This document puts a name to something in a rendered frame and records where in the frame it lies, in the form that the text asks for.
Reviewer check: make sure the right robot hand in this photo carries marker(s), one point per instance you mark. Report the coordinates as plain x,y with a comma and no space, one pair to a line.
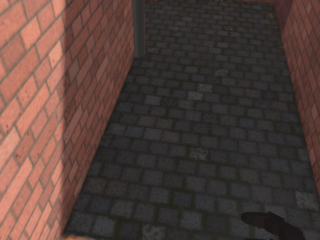
272,223

